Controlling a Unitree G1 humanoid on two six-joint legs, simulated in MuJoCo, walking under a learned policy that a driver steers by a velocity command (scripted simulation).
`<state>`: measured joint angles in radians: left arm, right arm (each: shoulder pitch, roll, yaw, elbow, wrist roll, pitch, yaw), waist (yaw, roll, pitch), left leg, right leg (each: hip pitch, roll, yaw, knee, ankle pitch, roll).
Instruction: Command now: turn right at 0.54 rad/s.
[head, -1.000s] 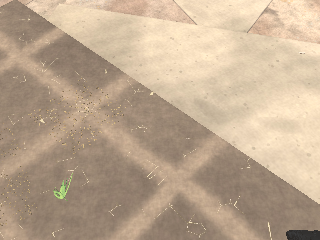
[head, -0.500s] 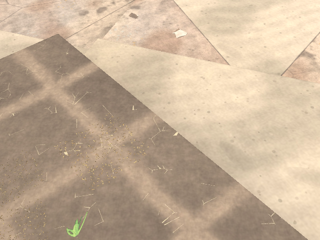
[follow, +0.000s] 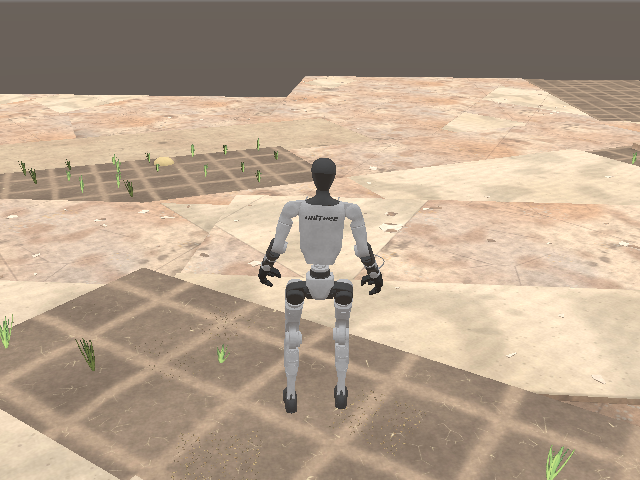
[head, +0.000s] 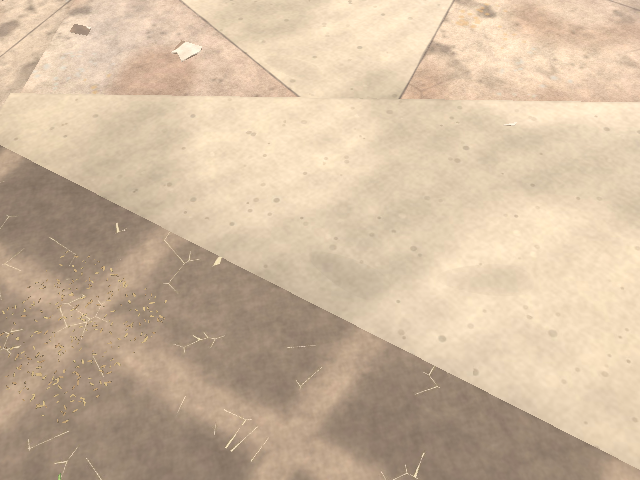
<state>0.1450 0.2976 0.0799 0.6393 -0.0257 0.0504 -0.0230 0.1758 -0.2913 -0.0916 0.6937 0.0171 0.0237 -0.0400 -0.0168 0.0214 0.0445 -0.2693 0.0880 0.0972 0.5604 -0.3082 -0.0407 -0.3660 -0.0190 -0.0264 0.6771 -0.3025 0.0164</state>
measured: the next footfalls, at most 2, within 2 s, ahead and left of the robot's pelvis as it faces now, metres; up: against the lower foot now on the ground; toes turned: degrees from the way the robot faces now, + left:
right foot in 0.02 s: +0.05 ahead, -0.11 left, +0.00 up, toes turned -2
left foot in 0.30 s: +0.08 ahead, +0.13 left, +0.00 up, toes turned +0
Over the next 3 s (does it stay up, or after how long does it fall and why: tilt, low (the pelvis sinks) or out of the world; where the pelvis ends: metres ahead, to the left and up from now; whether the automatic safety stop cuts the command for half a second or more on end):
stays up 0.48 0.07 0.02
